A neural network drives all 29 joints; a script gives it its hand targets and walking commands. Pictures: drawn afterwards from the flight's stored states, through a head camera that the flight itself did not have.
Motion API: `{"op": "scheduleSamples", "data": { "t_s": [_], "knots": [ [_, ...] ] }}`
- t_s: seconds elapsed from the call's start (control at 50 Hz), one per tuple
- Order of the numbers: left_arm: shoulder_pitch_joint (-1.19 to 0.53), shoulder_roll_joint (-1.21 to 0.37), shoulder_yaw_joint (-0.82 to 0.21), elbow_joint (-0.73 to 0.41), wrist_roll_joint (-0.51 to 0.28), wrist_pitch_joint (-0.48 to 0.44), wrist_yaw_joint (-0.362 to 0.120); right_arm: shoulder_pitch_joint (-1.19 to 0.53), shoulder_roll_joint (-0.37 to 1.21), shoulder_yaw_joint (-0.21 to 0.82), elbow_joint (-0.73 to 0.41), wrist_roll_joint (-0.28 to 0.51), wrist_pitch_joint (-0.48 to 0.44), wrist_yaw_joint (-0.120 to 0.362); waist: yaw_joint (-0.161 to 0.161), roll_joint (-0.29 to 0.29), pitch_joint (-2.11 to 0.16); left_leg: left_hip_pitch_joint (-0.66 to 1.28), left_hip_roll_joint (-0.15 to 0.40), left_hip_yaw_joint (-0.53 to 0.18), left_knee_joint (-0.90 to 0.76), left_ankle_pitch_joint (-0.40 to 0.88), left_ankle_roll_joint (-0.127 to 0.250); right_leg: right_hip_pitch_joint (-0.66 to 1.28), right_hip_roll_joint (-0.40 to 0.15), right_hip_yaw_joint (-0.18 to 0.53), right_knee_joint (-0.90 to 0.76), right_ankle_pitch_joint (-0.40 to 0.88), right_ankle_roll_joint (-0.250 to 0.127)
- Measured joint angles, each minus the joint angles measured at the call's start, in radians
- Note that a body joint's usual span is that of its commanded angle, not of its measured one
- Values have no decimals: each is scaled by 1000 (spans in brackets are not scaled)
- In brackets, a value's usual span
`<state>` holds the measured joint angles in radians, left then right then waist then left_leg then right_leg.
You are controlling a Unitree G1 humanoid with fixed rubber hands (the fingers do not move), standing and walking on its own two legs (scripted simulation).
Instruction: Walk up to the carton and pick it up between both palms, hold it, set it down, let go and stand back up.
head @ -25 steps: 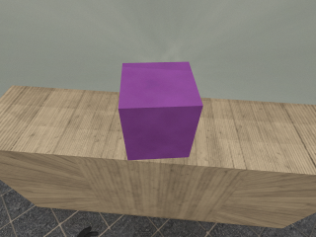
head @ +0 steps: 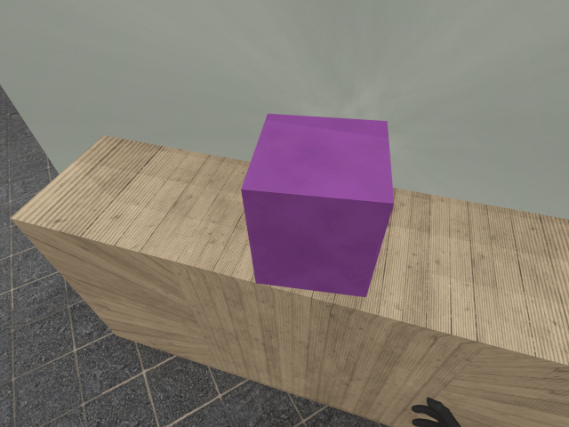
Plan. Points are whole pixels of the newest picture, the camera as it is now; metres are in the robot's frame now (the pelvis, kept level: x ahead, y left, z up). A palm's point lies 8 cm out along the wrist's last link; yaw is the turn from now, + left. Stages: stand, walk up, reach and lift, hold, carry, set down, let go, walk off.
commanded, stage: walk up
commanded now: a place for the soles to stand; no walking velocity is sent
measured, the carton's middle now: (317, 207) +0.49 -0.01 +0.01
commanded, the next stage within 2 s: none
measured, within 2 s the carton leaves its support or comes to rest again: neither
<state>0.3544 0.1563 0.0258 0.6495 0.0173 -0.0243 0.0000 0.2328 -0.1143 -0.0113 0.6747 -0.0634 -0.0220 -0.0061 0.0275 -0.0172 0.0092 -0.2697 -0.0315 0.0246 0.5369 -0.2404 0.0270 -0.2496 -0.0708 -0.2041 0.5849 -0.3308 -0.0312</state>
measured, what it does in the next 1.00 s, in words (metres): stands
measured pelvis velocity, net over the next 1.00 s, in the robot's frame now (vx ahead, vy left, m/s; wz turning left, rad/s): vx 0.02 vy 0.04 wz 0.03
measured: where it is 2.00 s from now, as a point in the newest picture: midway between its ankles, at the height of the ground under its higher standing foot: outside the picture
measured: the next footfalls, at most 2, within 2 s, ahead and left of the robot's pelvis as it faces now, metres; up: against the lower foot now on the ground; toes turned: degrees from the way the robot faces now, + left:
none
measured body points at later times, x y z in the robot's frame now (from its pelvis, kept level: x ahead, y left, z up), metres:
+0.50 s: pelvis +0.02 +0.03 +0.01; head +0.02 +0.03 +0.46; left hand +0.10 +0.25 -0.12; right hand +0.12 -0.19 -0.12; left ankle +0.01 +0.10 -0.73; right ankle -0.01 -0.09 -0.73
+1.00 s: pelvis +0.02 +0.04 +0.01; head +0.03 +0.04 +0.46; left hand +0.09 +0.26 -0.13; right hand +0.11 -0.18 -0.12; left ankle +0.01 +0.10 -0.73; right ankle -0.01 -0.09 -0.73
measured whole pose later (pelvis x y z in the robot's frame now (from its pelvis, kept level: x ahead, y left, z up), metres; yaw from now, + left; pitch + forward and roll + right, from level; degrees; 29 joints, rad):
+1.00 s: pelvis +0.02 +0.04 +0.01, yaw +2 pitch +0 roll -1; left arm 0.34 0.14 0.01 0.77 0.02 -0.02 0.01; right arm 0.35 -0.15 -0.03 0.72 -0.03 -0.03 0.00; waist 0.01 0.02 0.00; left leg -0.22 -0.07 0.00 0.51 -0.28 0.08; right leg -0.14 -0.08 -0.21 0.46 -0.29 0.03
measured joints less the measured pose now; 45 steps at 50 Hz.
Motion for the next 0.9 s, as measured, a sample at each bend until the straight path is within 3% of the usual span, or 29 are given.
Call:
{"op": "scheduleSamples", "data": {
  "t_s": [0.18, 0.9],
  "knots": [
    [10, -19, -16, 20, 8, -8, -8, 12, -6, -2, 31, 36, -11, 13, -7, 23, -12, 28, 12, -12, -2, -43, 9, 66, 24, -7, -88, 32, 11],
    [-21, -10, -15, 109, 9, 9, 4, 116, -21, -14, 46, 38, -18, 1, -21, 26, -9, 57, -36, -26, -38, -39, 49, 103, -15, -5, -122, 34, 58]
  ]
}}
